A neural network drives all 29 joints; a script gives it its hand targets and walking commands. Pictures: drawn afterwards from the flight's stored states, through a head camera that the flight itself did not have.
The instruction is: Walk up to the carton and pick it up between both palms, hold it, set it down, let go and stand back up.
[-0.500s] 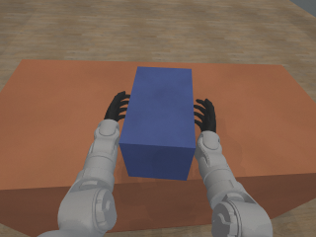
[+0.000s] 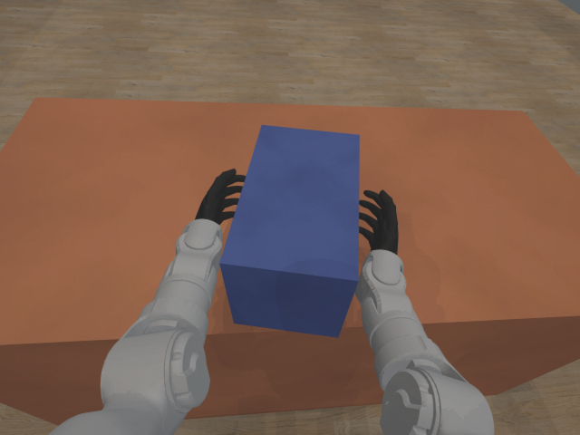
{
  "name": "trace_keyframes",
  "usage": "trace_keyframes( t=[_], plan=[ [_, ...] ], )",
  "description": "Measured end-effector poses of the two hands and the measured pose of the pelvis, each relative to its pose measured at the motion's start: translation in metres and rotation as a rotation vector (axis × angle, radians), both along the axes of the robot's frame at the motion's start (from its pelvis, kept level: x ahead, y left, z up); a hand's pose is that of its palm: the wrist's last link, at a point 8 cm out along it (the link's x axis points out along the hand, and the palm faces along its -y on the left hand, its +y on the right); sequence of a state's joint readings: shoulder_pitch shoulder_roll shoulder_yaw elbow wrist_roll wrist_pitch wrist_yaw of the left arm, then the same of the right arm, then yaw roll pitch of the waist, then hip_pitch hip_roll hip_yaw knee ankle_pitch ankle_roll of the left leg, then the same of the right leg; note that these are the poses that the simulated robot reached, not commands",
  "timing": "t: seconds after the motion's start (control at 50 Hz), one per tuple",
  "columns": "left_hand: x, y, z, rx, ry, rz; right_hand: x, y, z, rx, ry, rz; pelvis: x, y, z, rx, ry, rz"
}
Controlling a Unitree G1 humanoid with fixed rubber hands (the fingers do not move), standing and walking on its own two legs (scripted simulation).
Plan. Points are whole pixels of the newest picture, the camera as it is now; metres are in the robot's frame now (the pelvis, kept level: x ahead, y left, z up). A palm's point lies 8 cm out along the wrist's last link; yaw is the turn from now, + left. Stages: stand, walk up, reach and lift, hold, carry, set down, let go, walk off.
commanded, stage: set down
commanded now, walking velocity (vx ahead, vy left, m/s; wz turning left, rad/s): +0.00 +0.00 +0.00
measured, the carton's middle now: (298, 226) +0.42 -0.03 +0.03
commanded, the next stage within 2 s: none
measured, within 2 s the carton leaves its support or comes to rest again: rests again in 1.06 s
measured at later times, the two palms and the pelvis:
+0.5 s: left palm (214, 230) +0.42 +0.11 +0.03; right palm (377, 257) +0.36 -0.14 +0.03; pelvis +0.00 +0.00 +0.00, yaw +0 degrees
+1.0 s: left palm (216, 232) +0.42 +0.10 +0.02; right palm (377, 264) +0.35 -0.14 +0.02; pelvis +0.00 +0.00 +0.00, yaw +0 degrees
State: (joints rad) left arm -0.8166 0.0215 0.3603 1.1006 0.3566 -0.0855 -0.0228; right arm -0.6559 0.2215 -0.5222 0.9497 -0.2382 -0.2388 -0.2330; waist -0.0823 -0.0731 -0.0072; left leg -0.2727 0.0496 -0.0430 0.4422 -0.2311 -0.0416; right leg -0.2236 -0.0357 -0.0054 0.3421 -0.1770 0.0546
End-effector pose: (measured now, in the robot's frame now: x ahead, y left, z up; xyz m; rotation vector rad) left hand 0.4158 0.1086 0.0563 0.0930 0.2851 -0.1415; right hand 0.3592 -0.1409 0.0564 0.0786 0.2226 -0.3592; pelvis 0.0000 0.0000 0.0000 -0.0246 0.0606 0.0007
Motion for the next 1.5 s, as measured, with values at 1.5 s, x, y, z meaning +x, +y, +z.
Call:
trace_keyframes(
  t=[1.5],
  plan=[
    [0.007,0.009,-0.014,0.02,-0.004,0.004,-0.001,0.002,-0.033,-0.089,0.069,0.065,-0.015,0.001,-0.004,-0.002,0.189,-0.006]
  ],
)
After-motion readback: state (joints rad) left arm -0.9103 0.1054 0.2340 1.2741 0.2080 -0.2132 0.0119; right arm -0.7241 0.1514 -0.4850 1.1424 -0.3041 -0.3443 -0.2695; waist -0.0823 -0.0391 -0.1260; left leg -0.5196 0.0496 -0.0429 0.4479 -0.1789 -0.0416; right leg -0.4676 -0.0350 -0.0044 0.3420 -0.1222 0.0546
